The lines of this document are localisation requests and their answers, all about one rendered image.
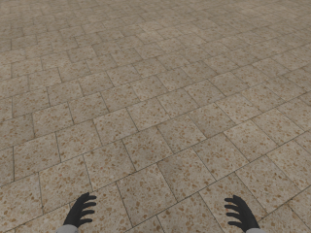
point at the robot right hand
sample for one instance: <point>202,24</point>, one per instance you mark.
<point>248,220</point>

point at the robot left hand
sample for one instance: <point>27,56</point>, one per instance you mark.
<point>76,212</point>

